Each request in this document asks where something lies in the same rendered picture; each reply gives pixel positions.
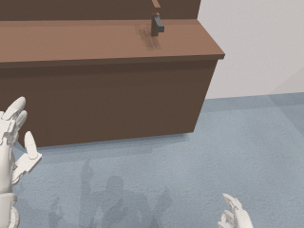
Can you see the robot right hand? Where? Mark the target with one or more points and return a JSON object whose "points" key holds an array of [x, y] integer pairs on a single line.
{"points": [[240, 218]]}

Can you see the counter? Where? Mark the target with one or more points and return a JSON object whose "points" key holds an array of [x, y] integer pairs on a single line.
{"points": [[99, 70]]}

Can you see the tap lever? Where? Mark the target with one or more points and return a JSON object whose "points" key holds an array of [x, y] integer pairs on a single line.
{"points": [[158, 22]]}

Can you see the left robot forearm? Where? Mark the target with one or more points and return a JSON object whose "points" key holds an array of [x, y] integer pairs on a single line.
{"points": [[9, 215]]}

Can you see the robot left hand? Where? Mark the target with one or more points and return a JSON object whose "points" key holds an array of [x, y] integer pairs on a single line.
{"points": [[10, 123]]}

